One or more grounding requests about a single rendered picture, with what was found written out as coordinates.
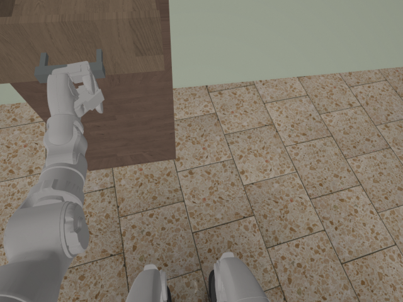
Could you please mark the robot left hand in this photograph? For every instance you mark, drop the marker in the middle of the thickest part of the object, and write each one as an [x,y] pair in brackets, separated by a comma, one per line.
[62,94]

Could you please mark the left robot forearm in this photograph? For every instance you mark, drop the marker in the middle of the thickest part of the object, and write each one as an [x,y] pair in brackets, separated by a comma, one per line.
[64,173]

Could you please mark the drawer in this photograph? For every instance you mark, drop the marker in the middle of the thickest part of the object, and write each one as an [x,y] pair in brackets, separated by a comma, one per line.
[69,31]

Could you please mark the right robot shin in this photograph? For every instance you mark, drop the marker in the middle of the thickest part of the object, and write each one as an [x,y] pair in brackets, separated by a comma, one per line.
[222,297]

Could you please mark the right robot thigh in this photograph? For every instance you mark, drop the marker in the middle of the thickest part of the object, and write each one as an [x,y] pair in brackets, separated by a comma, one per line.
[234,278]

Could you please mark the handle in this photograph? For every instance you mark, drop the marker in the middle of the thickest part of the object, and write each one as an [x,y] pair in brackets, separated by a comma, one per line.
[43,70]

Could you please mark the left robot upper arm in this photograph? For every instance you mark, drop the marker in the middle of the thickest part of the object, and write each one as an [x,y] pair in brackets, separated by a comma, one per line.
[41,242]

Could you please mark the cabinet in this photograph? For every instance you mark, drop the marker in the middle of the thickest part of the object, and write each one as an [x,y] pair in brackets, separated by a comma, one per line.
[137,123]

